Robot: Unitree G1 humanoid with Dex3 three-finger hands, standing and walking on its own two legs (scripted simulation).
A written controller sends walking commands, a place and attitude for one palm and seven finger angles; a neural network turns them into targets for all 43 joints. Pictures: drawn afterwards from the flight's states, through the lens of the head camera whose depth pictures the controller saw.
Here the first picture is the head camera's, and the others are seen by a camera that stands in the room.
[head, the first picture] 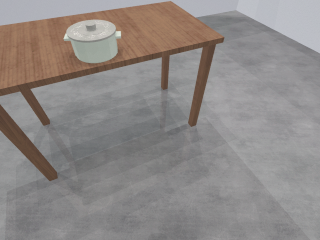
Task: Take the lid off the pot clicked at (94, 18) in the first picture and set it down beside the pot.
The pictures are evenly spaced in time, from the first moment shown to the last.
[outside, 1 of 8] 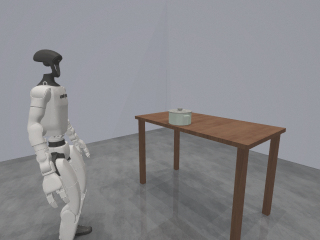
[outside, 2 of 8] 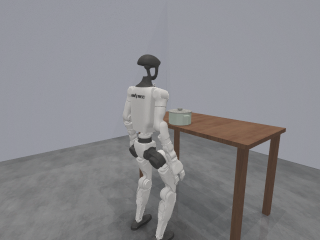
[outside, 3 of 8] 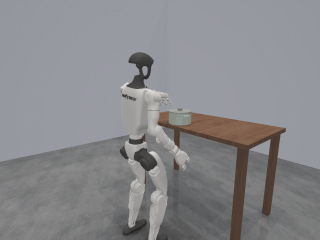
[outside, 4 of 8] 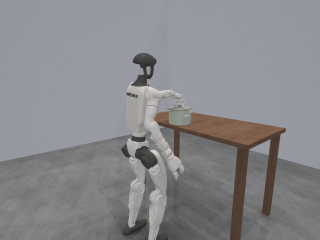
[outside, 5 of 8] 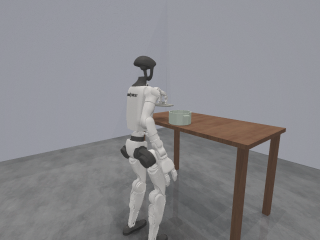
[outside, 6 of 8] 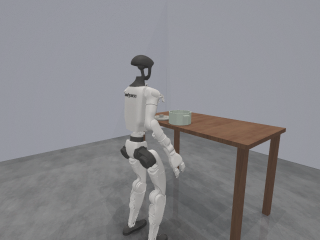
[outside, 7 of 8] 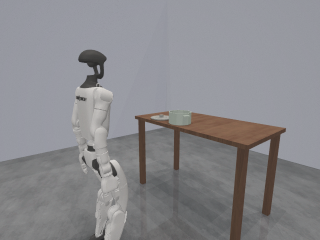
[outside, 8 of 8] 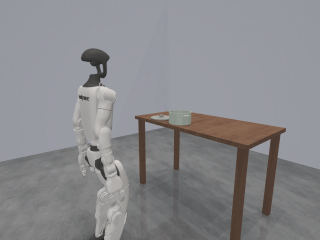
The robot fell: no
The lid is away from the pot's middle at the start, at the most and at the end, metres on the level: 0.00 0.24 0.24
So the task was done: yes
